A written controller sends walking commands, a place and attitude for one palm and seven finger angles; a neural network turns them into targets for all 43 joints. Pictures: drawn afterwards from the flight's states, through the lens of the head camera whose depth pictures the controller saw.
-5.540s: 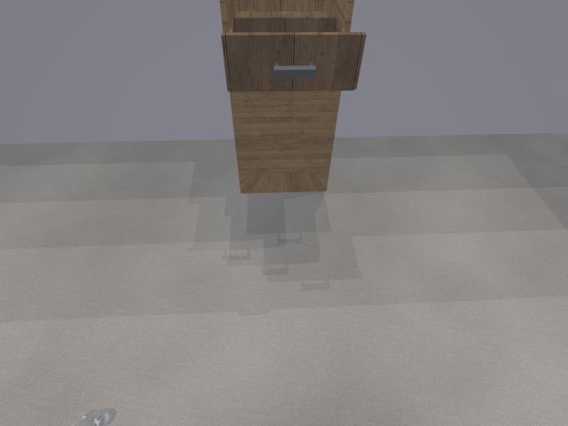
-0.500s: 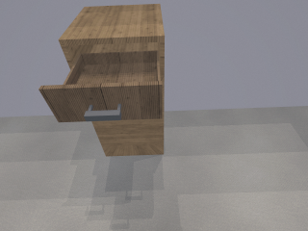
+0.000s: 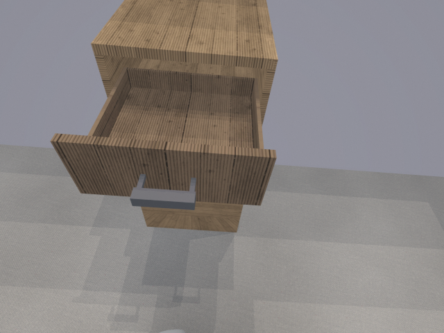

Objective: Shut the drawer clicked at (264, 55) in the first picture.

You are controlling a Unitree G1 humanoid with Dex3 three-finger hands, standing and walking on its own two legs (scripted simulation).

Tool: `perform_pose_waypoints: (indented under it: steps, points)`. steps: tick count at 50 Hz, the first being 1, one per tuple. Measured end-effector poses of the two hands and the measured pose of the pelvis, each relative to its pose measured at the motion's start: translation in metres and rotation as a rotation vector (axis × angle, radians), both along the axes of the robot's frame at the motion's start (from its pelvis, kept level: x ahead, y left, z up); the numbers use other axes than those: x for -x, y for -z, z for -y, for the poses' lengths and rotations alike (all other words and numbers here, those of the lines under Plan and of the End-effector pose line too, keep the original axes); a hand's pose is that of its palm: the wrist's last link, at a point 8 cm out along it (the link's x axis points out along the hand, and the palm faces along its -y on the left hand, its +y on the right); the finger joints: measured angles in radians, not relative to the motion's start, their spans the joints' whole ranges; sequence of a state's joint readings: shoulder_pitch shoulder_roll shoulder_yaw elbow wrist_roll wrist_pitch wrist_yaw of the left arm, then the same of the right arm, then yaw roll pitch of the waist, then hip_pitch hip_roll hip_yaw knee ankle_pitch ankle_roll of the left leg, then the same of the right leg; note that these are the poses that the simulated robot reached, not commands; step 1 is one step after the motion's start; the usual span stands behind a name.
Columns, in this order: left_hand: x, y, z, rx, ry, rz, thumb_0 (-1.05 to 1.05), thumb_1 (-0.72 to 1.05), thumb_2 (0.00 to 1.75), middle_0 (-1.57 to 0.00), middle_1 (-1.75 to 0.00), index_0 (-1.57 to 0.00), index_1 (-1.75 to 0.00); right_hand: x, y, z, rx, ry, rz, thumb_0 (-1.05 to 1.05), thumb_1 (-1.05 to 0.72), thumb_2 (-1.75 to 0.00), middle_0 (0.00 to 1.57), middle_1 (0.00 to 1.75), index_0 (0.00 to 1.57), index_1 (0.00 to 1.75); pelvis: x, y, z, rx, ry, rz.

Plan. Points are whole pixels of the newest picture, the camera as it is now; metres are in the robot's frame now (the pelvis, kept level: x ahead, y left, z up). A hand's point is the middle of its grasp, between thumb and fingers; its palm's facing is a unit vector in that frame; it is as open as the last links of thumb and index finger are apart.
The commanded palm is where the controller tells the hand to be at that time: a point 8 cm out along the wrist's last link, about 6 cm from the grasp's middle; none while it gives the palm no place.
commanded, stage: come to a stop and stand still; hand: left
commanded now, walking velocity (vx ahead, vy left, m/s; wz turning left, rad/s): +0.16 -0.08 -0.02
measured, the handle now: (166, 189) +0.35 +0.15 +0.05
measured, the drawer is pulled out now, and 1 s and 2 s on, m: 0.30 0.30 0.30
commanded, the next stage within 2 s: look again from close up in 1.24 s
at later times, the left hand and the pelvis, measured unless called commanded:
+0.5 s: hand out of the picture +0.11 +0.14 -0.15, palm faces +0.00 -0.97 -0.26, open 7.4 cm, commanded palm none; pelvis +0.04 -0.05 +0.01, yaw -1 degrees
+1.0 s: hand out of the picture -0.03 +0.17 -0.16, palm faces +0.11 -0.97 -0.21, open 7.4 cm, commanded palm none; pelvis -0.03 -0.02 +0.01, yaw +0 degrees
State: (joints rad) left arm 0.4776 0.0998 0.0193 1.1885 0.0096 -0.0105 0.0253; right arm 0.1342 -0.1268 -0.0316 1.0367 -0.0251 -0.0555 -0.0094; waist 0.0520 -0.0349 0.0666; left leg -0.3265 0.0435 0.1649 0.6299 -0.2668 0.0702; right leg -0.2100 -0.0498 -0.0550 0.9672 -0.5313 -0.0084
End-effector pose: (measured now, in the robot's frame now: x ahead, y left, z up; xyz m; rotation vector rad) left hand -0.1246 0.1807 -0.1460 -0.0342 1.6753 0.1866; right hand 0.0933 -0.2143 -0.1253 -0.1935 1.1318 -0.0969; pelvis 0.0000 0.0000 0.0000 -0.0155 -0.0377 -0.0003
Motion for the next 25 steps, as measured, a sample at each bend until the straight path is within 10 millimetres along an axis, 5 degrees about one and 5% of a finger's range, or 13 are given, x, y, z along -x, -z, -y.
perform_pose_waypoints:
  steps: [5,12,18,25]
  points:
    - [-0.086,0.000,-0.032,-0.039,0.059,0.174,0.01,0.91,0.90,-0.20,-0.30,-0.20,-0.30,-0.009,-0.020,0.003,0.035,0.070,0.048,-0.03,-0.96,-0.90,0.20,0.30,0.20,0.30,-0.018,-0.013,-0.008,-0.002,0.007,0.008]
    - [-0.185,-0.010,-0.050,-0.106,0.084,0.378,0.01,0.92,0.90,-0.20,-0.30,-0.19,-0.29,0.014,-0.017,0.011,0.052,0.085,-0.084,-0.02,-0.95,-0.90,0.20,0.30,0.20,0.30,-0.038,-0.018,-0.003,-0.016,-0.007,-0.005]
    - [-0.218,-0.017,-0.039,-0.136,0.139,0.383,0.00,0.92,0.90,-0.20,-0.30,-0.19,-0.29,0.044,-0.002,0.017,0.002,0.135,-0.206,0.00,-0.92,-0.90,0.20,0.30,0.20,0.30,-0.045,-0.016,0.014,-0.024,0.002,-0.010]
    - [-0.224,-0.026,-0.005,-0.184,0.198,0.366,0.01,0.92,0.90,-0.20,-0.30,-0.20,-0.29,0.074,0.026,0.039,-0.087,0.186,-0.316,0.00,-0.91,-0.90,0.20,0.30,0.20,0.30,-0.044,-0.008,0.045,-0.039,0.016,-0.025]
